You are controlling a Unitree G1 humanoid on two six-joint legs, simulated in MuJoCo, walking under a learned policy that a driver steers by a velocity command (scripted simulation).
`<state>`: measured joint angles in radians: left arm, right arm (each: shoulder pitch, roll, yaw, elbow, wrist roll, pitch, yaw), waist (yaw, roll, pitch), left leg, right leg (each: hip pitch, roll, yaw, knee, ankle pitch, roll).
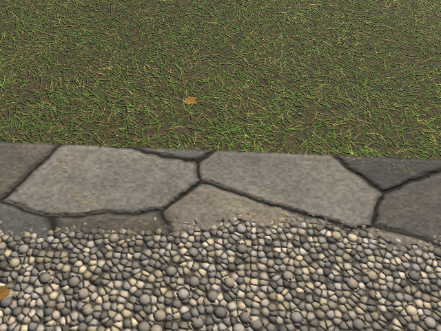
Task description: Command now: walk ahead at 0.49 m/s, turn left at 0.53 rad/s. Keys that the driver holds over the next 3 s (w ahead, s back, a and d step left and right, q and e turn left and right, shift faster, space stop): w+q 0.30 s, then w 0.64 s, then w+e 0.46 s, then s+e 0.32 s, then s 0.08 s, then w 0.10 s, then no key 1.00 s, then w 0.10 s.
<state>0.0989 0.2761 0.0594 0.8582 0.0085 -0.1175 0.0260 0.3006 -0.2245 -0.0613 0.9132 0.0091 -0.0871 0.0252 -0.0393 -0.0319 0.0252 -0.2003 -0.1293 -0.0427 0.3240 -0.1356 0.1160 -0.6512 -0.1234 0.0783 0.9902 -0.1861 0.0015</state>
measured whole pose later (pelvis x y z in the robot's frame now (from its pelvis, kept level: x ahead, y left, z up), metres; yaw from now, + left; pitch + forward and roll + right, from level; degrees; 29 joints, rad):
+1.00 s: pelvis +0.52 +0.10 +0.00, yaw +16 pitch +2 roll +0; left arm 0.20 0.30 0.06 0.85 -0.01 -0.07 0.00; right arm 0.30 -0.26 -0.06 0.81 -0.01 -0.09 0.03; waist -0.02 -0.05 0.00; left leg -0.20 -0.05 0.05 0.33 -0.16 0.07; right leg -0.63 -0.12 0.03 1.06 -0.23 -0.01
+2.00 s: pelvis +0.93 +0.13 -0.01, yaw -13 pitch +2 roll -1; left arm 0.20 0.30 0.06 0.71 0.00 0.05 0.03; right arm 0.16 -0.24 -0.03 0.72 -0.02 0.00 -0.02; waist -0.02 -0.02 0.02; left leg -0.38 -0.02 -0.04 0.45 -0.10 0.02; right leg -0.36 0.03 0.06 0.90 -0.48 0.07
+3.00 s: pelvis +0.97 +0.10 -0.01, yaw -12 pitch -2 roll +0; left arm 0.36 0.20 0.03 0.96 -0.01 -0.02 0.04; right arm 0.17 -0.22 -0.05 1.04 0.01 0.01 -0.03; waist 0.00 0.00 0.02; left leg -0.32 -0.01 -0.04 0.61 -0.33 0.01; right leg -0.10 0.02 0.02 0.52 -0.40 -0.03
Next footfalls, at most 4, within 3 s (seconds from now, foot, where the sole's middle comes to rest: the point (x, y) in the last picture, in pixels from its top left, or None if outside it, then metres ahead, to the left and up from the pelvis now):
0.28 right None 0.36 -0.13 -0.78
0.78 left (153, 314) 0.54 0.19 -0.78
1.34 right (204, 214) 0.90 0.03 -0.78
1.78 left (157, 175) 1.08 0.21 -0.78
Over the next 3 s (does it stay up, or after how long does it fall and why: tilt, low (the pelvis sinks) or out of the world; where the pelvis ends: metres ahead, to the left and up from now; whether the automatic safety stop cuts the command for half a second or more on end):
stays up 0.97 0.10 -0.01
